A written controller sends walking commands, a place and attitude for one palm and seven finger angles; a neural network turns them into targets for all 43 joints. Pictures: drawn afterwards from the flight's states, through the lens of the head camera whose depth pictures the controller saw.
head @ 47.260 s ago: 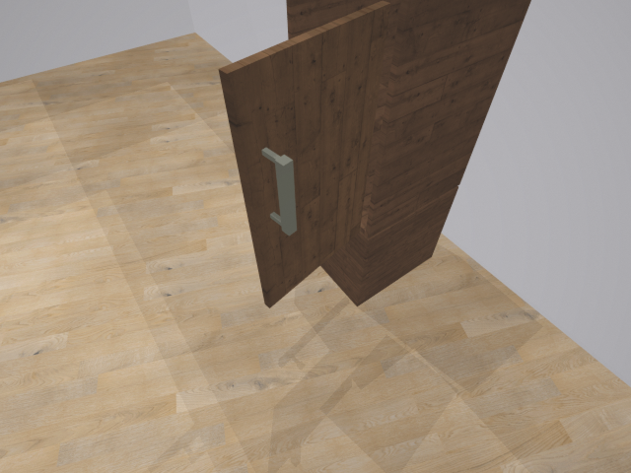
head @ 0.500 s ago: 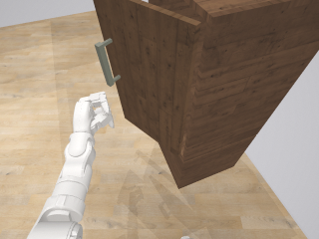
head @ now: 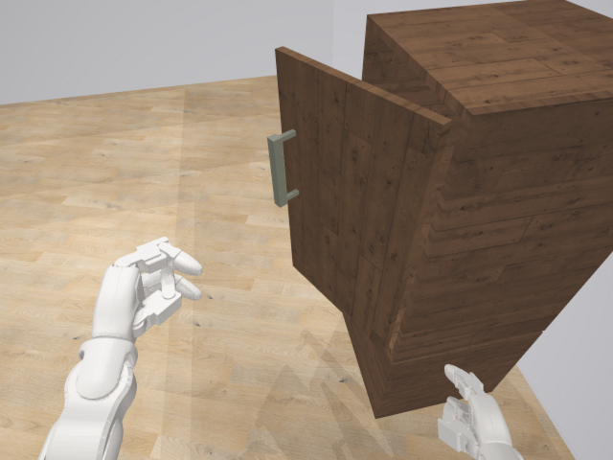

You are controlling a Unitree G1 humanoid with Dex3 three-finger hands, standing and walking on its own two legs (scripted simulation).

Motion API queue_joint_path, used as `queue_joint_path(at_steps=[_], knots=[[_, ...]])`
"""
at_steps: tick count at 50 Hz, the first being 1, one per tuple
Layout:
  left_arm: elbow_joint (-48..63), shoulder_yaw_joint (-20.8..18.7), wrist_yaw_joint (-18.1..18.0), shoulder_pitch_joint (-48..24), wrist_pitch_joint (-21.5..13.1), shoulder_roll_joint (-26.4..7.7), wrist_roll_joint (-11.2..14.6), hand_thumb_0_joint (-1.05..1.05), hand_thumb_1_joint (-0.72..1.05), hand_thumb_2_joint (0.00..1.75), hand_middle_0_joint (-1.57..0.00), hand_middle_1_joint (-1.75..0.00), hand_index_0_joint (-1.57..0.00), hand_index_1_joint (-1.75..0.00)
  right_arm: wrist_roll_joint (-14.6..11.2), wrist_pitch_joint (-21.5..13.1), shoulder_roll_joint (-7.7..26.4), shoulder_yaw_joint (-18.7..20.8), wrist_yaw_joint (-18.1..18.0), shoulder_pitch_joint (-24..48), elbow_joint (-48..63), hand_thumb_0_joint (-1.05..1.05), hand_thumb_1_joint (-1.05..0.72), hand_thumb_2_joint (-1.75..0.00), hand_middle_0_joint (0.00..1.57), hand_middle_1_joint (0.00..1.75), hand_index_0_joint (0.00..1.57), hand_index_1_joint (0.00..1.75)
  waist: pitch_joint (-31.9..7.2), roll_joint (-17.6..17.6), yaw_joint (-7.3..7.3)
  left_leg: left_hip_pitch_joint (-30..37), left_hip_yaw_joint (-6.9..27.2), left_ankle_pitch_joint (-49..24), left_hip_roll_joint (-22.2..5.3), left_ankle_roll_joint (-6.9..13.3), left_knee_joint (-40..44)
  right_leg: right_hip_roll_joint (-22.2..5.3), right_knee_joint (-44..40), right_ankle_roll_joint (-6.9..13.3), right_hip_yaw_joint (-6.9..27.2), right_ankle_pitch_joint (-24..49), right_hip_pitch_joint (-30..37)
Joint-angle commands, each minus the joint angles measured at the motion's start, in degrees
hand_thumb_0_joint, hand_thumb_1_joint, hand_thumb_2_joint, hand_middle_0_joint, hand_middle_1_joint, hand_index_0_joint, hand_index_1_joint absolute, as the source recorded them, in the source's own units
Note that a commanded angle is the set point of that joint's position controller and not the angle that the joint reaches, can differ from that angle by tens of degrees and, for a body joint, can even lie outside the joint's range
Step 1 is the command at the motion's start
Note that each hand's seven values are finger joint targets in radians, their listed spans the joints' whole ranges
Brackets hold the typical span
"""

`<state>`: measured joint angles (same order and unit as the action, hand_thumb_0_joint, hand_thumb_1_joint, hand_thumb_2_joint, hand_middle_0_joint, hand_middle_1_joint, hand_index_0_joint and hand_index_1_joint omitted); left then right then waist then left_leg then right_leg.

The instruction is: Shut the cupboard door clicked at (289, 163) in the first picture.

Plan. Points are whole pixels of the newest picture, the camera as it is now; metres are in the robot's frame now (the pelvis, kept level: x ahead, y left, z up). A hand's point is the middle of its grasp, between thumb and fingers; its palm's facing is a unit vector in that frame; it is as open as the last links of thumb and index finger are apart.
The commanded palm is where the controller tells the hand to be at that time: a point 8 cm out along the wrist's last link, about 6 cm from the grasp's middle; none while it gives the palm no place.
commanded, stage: draw the hand back to the body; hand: left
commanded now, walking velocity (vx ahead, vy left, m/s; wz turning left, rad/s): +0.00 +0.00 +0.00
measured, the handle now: (285, 169) +0.64 +0.11 +0.02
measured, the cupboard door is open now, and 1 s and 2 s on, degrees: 29 29 29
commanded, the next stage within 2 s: step back with the hand held close in 0.76 s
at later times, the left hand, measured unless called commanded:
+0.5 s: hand (28, 341) +0.18 +0.28 +0.16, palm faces +0.46 -0.77 -0.44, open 6.9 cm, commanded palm +0.13 +0.31 +0.17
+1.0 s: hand (45, 333) +0.19 +0.27 +0.16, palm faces +0.44 -0.79 -0.44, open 7.4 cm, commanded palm +0.13 +0.31 +0.17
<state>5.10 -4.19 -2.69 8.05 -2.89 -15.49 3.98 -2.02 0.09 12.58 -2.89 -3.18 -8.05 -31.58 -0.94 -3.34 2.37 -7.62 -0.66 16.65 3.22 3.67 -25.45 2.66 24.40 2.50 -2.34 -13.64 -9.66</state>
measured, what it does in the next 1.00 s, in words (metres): stands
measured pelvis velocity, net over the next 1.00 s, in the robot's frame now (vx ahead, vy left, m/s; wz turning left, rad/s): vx -0.01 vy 0.01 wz -0.01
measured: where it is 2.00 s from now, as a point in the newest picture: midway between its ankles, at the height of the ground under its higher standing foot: outside the picture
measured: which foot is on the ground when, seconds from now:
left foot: down 0.00-1.00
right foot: down 0.00-1.00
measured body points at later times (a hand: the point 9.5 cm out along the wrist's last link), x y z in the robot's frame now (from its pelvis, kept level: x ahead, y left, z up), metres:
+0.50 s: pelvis +0.00 +0.01 +0.00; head -0.02 -0.01 +0.45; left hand +0.15 +0.32 +0.19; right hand +0.18 -0.21 -0.09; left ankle -0.03 +0.07 -0.74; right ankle -0.01 -0.09 -0.74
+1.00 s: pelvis -0.01 +0.01 +0.00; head -0.02 -0.02 +0.45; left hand +0.16 +0.31 +0.19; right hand +0.17 -0.22 -0.09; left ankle -0.03 +0.07 -0.74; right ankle -0.01 -0.09 -0.74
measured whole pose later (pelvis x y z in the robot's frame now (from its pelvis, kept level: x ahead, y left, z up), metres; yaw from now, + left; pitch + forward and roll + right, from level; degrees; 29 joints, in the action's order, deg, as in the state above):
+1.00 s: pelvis -0.01 +0.01 +0.00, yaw +0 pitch -1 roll -2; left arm 21.0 -22.3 -5.4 27.4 -9.1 -20.4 3.8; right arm -1.0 -3.4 13.7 -0.5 -2.5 -11.2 -35.1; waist -1.0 -5.0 2.0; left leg -9.6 -0.9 16.3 2.7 4.1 -26.6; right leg 3.2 22.4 2.2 -2.3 -11.5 -10.2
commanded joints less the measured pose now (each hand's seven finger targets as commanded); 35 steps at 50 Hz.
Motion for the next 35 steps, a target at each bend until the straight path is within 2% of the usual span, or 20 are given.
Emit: queue_joint_path(at_steps=[1,3,5,7,8,11,12,13,16,17,19,20,23,27,28,29,31,32,33,35], knots=[[17.8,-7.0,-1.8,-8.1,-3.1,-8.6,0.1,0.0,0.9,0.9,-0.69,-0.84,-0.69,-0.84,0.9,-2.6,5.8,2.2,-0.2,3.8,7.4,0.0,-0.9,-0.9,0.2,0.3,0.2,0.3,-8.1,0.3,-0.78,2.4,2.8,-22.8,-4.1,-3.3,4.5,-2.5,-2.8,-0.7,1.8,16.5,6.4],[18.8,-8.1,-2.0,-5.0,-2.9,-8.9,0.1,0.0,0.9,0.9,-0.64,-0.78,-0.64,-0.78,1.0,-2.7,5.7,2.2,-0.1,4.1,7.4,0.0,-0.9,-0.9,0.2,0.3,0.2,0.3,-6.6,0.8,-0.58,2.2,3.0,-22.6,-4.2,-3.6,5.0,-2.5,-3.3,-0.6,1.7,15.7,6.5],[21.5,-10.2,-2.3,-2.8,-3.2,-10.2,0.1,0.0,0.9,0.9,-0.58,-0.72,-0.58,-0.72,1.2,-2.9,5.7,2.4,0.0,4.2,7.3,0.0,-0.9,-0.9,0.2,0.3,0.2,0.3,-7.8,-0.1,-0.2,2.8,3.2,-24.1,-4.1,-3.9,4.9,-2.6,-3.3,-0.6,1.6,16.2,7.6],[22.4,-13.0,-2.5,1.1,-3.1,-12.2,0.1,0.0,0.9,0.9,-0.53,-0.66,-0.53,-0.66,1.3,-3.2,6.0,2.6,0.2,4.3,7.0,0.0,-0.9,-0.9,0.2,0.3,0.2,0.3,-8.0,0.9,0.27,2.3,3.0,-24.4,-4.2,-3.9,4.7,-2.5,-3.5,-0.7,1.7,16.6,8.2],[23.5,-13.1,-2.5,2.4,-3.3,-11.4,0.2,0.0,0.9,0.9,-0.5,-0.63,-0.5,-0.63,1.2,-3.2,5.6,2.6,0.3,4.4,7.1,0.0,-0.9,-0.9,0.2,0.3,0.2,0.3,-7.9,0.3,0.31,2.3,3.1,-24.9,-4.2,-4.1,4.8,-2.7,-3.3,-0.7,1.7,16.5,8.5],[26.9,-16.4,-2.9,5.8,-3.8,-13.3,0.2,0.0,0.9,0.9,-0.42,-0.54,-0.42,-0.54,1.2,-3.8,5.7,3.1,0.4,4.2,6.8,0.0,-0.9,-0.9,0.2,0.3,0.2,0.3,-8.7,-1.1,0.67,2.2,3.3,-26.7,-4.4,-4.6,4.5,-2.6,-3.0,-0.7,1.5,16.8,9.0],[27.3,-18.0,-3.0,7.6,-3.8,-14.6,0.1,0.0,0.9,0.9,-0.39,-0.51,-0.39,-0.51,1.2,-4.3,5.9,3.2,0.5,4.5,6.5,0.0,-0.9,-0.9,0.2,0.3,0.2,0.3,-7.7,-1.4,0.99,1.7,3.5,-27.5,-4.6,-4.8,4.4,-2.6,-3.2,-0.7,1.6,16.8,8.8],[28.1,-18.3,-3.1,9.3,-4.0,-14.2,0.4,0.0,0.9,0.9,-0.36,-0.48,-0.36,-0.48,1.2,-4.5,5.7,3.3,0.5,4.4,6.6,0.0,-0.9,-0.9,0.2,0.3,0.2,0.3,-7.3,-1.7,1.0,1.8,3.2,-28.0,-4.6,-4.8,4.3,-2.8,-3.1,-0.8,1.4,17.2,8.5],[28.6,-21.2,-3.4,13.5,-4.3,-15.2,0.6,0.0,0.9,0.9,-0.28,-0.39,-0.28,-0.39,1.1,-5.1,5.9,3.7,0.7,3.9,6.0,0.0,-0.9,-0.9,0.2,0.3,0.2,0.3,-5.8,-1.2,1.14,0.9,3.6,-27.2,-5.0,-5.2,4.5,-2.6,-3.3,-0.9,1.2,15.7,7.6],[29.0,-23.1,-3.4,15.0,-4.5,-16.6,0.6,0.0,0.9,0.9,-0.25,-0.36,-0.25,-0.36,1.1,-5.5,6.2,4.0,0.7,3.9,5.9,0.0,-0.9,-0.9,0.2,0.3,0.2,0.3,-5.7,-0.6,1.49,0.1,3.7,-26.7,-5.0,-5.2,4.6,-2.6,-3.4,-0.9,1.2,15.4,8.1],[29.7,-24.9,-3.7,16.5,-5.0,-17.3,0.9,0.0,0.9,0.9,-0.2,-0.3,-0.2,-0.3,0.9,-5.8,6.1,4.2,0.6,4.1,5.9,0.0,-0.9,-0.9,0.2,0.3,0.2,0.3,-4.9,-1.4,1.64,-0.5,3.7,-23.5,-5.1,-5.1,5.0,-2.6,-3.4,-0.9,1.2,13.3,7.4],[29.0,-22.3,-3.5,15.9,-5.2,-14.7,0.6,0.0,0.9,0.9,-0.2,-0.3,-0.2,-0.3,0.9,-6.0,6.0,4.2,0.7,3.9,5.5,0.0,-0.9,-0.9,0.2,0.3,0.2,0.3,-3.2,-1.4,0.89,-0.7,3.7,-21.9,-5.0,-5.1,5.3,-2.6,-3.6,-0.9,1.2,11.9,5.9],[27.4,-19.9,-3.6,13.2,-5.5,-13.0,0.3,0.0,0.9,0.9,-0.2,-0.3,-0.2,-0.3,0.8,-6.6,6.8,4.6,0.5,3.7,5.0,0.0,-0.9,-0.9,0.2,0.3,0.2,0.3,-0.3,-0.1,0.05,-1.1,4.0,-15.4,-5.1,-4.5,6.3,-2.7,-4.3,-1.0,1.4,7.5,3.2],[28.0,-21.5,-4.2,11.5,-6.3,-15.3,0.0,0.0,0.9,0.9,-0.2,-0.3,-0.2,-0.3,1.0,-7.4,7.1,4.6,-0.1,4.0,4.7,0.0,-0.9,-0.9,0.2,0.3,0.2,0.3,-1.8,0.0,0.66,-1.9,4.4,-9.7,-4.6,-3.8,7.1,-2.7,-4.5,-0.9,1.6,4.6,4.3],[28.0,-21.4,-4.2,11.5,-6.4,-15.0,0.1,0.0,0.9,0.9,-0.2,-0.3,-0.2,-0.3,1.0,-7.6,6.8,4.4,-0.2,4.2,4.9,0.0,-0.9,-0.9,0.2,0.3,0.2,0.3,-2.2,0.5,0.87,-2.2,4.3,-9.3,-4.4,-3.6,7.2,-2.8,-4.4,-0.9,1.6,4.5,5.0],[27.8,-21.4,-4.3,11.8,-6.6,-14.9,0.1,0.0,0.9,0.9,-0.2,-0.3,-0.2,-0.3,1.0,-7.7,6.6,4.3,-0.3,4.3,4.8,0.0,-0.9,-0.9,0.2,0.3,0.2,0.3,-1.7,-0.1,0.89,-2.6,4.0,-9.0,-4.3,-3.5,7.2,-2.8,-4.4,-0.8,1.8,4.4,5.0],[29.5,-22.1,-4.4,11.3,-6.9,-15.7,0.0,0.0,0.9,0.9,-0.2,-0.3,-0.2,-0.3,1.0,-8.0,6.4,4.3,-0.3,4.4,4.8,0.0,-0.9,-0.9,0.2,0.3,0.2,0.3,-3.0,-1.7,1.08,-2.3,3.9,-9.8,-4.1,-3.6,7.0,-2.7,-4.3,-0.7,1.8,5.2,6.0],[29.2,-23.0,-4.4,11.7,-6.7,-16.6,0.0,0.0,0.9,0.9,-0.2,-0.3,-0.2,-0.3,1.1,-8.3,6.7,4.2,-0.4,4.6,4.5,0.0,-0.9,-0.9,0.2,0.3,0.2,0.3,-2.7,-2.6,1.37,-2.6,4.0,-9.8,-4.2,-3.6,7.1,-2.7,-4.6,-0.6,2.1,5.3,6.3],[29.0,-21.9,-4.4,11.7,-6.7,-15.3,0.1,0.0,0.9,0.9,-0.2,-0.3,-0.2,-0.3,1.1,-8.3,6.1,3.9,-0.4,4.7,4.6,0.0,-0.9,-0.9,0.2,0.3,0.2,0.3,-1.1,-3.4,1.18,-3.1,3.7,-9.3,-4.1,-3.6,7.2,-2.8,-4.8,-0.6,2.2,5.0,5.8],[28.2,-22.2,-4.4,12.1,-6.6,-15.4,0.2,0.0,0.9,0.9,-0.2,-0.3,-0.2,-0.3,1.1,-8.3,6.1,3.8,-0.3,4.7,4.5,0.0,-0.9,-0.9,0.2,0.3,0.2,0.3,-0.1,-2.8,1.21,-3.4,3.9,-8.2,-4.1,-3.6,7.6,-2.7,-5.1,-0.5,2.2,4.2,5.4]])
